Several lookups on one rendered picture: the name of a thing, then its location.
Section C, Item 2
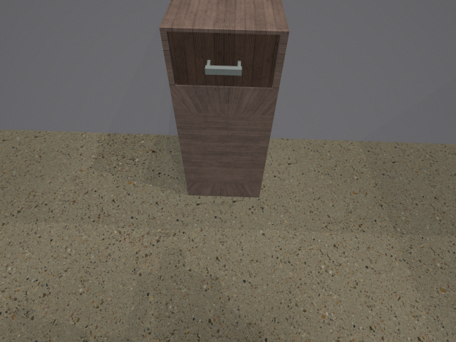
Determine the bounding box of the cabinet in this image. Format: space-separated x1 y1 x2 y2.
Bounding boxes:
160 0 289 197

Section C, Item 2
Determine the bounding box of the handle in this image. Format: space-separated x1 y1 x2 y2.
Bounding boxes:
205 60 242 76

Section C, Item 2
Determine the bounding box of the drawer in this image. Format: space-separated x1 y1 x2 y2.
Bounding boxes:
168 31 280 88

